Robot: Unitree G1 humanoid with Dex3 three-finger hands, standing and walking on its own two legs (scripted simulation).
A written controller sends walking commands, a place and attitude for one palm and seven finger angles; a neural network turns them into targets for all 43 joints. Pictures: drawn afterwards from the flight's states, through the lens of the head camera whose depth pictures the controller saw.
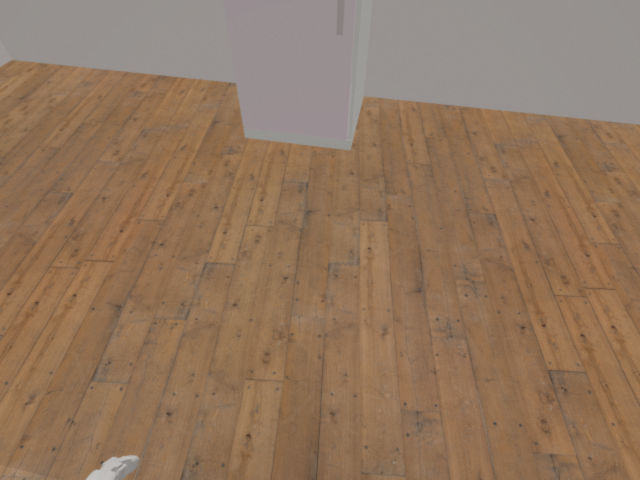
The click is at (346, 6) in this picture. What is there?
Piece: fridge door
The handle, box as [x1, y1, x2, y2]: [336, 0, 344, 34]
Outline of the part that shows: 338,0 336,34 342,34 344,0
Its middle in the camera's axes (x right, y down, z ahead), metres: +0.08 -1.00 +1.42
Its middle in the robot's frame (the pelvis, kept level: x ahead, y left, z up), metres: +1.75 +0.03 +0.09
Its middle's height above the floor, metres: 0.86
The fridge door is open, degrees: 0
